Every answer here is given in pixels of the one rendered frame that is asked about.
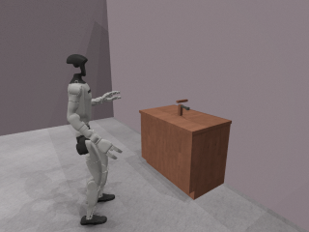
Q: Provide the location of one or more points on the counter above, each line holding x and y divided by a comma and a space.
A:
187, 147

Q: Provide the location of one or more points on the right robot hand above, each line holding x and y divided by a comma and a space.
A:
105, 145

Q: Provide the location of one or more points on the tap lever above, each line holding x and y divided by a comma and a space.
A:
185, 107

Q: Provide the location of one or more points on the left robot hand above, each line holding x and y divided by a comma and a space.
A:
107, 96

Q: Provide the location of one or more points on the left robot thigh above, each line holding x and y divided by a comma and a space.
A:
103, 156

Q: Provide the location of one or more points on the robot left forearm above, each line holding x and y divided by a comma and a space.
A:
97, 101

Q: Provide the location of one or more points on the robot right forearm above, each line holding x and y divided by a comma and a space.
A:
80, 126

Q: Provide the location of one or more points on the robot left foot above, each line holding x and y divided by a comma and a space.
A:
106, 197

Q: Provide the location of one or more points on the robot right upper arm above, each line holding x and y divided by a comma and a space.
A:
75, 92

